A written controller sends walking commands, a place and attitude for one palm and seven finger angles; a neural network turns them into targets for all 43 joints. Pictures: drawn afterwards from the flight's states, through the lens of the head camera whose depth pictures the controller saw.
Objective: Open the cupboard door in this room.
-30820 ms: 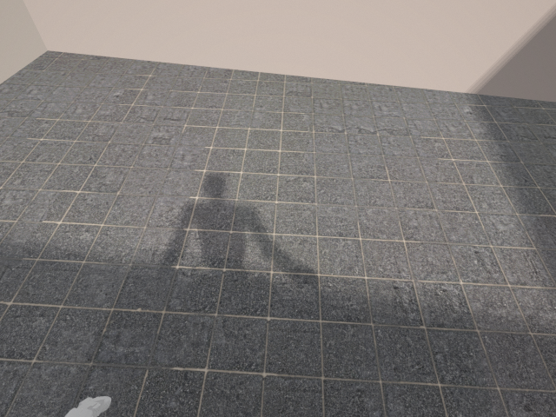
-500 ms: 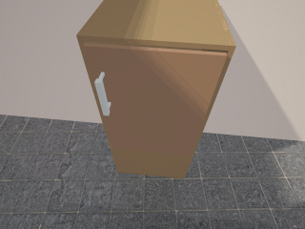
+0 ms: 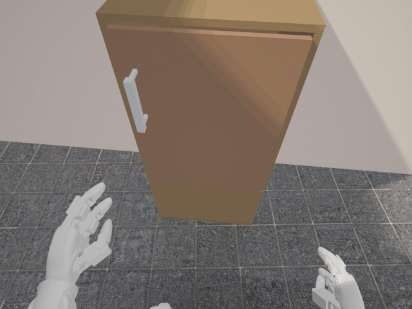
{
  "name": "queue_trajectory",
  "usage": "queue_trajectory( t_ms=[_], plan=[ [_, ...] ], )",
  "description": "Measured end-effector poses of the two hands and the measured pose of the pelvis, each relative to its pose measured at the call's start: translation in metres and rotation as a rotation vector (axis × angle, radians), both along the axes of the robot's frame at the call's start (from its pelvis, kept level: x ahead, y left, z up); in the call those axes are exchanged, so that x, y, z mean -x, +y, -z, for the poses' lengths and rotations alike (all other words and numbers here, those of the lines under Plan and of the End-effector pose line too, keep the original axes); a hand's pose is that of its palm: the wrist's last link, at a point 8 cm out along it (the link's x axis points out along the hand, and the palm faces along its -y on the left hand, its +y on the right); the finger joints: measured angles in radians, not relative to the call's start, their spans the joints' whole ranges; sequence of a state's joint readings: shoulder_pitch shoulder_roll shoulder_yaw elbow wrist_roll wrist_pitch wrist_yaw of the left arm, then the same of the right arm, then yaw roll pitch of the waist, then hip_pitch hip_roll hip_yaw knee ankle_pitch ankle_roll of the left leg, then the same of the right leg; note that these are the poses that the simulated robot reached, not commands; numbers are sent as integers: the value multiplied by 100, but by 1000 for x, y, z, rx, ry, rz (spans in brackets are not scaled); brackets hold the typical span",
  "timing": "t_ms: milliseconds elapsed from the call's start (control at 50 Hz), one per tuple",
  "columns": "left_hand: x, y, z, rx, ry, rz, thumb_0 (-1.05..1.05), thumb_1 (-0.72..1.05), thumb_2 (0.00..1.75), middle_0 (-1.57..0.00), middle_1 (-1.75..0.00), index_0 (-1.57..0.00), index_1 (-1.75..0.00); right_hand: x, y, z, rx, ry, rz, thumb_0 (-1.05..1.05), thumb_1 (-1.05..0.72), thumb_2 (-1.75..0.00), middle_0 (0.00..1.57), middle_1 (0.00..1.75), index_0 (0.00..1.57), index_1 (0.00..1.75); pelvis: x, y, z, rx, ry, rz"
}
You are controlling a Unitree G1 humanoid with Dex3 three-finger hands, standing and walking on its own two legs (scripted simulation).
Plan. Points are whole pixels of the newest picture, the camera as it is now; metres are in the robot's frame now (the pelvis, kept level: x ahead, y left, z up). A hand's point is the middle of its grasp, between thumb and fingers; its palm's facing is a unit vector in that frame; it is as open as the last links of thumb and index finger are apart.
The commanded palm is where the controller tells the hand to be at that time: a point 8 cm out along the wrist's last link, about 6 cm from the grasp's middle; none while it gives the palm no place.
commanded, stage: raise the hand with hooked fingers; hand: left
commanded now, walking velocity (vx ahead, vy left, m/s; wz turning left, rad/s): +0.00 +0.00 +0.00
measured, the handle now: (138, 102) +0.57 +0.20 +0.06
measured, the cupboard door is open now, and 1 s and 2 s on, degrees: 0 0 0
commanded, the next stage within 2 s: move the hooked fingers beside the handle in 1.82 s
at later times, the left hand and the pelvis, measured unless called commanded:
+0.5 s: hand (81, 246) +0.23 +0.24 +0.02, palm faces -0.04 -1.00 -0.04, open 10.7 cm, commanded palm +0.20 +0.29 +0.03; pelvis -0.02 +0.02 -0.02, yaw +0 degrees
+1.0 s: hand (51, 220) +0.26 +0.29 +0.05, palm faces -0.01 -1.00 -0.04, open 13.5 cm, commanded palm +0.24 +0.34 +0.06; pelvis +0.00 +0.04 -0.01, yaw +1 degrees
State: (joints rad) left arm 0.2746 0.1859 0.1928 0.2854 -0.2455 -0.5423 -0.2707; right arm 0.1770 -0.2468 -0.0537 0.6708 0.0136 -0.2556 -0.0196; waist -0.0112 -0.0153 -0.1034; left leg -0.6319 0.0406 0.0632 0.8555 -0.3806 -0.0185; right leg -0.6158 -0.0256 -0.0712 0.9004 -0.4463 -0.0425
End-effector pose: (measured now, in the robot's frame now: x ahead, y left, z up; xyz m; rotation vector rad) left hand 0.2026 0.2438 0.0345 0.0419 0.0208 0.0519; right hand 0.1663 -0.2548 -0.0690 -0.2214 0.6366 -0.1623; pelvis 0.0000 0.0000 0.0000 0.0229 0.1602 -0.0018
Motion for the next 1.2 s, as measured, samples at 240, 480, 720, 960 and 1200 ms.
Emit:
queue_trajectory(
  t_ms=[240,480,720,960,1200],
  plan=[
    [45,26,39,22,-5,26,2,49,72,-23,-56,-24,-57,-17,26,19,47,-107,-103,1,-91,-90,20,30,20,30,27,5,46,49,33,-29],
    [-4,45,12,5,66,97,1,21,60,-25,-74,-26,-75,52,57,37,-39,99,-28,1,-90,-90,20,30,20,30,23,23,25,63,38,-17],
    [-13,73,2,-8,44,73,0,-7,48,-27,-92,-27,-93,41,39,17,59,96,-22,1,-90,-90,20,30,20,30,12,36,17,66,32,-18],
    [-32,97,-18,-2,26,61,0,-35,36,-29,-110,-29,-110,0,57,-6,47,5,-80,1,-90,-90,20,30,20,30,2,39,7,72,10,-25],
    [-48,113,-43,-11,7,59,-1,-49,30,-30,-119,-30,-119,6,60,-3,22,48,-84,1,-90,-90,20,30,20,30,-1,36,-1,67,-8,-25]
  ],
)
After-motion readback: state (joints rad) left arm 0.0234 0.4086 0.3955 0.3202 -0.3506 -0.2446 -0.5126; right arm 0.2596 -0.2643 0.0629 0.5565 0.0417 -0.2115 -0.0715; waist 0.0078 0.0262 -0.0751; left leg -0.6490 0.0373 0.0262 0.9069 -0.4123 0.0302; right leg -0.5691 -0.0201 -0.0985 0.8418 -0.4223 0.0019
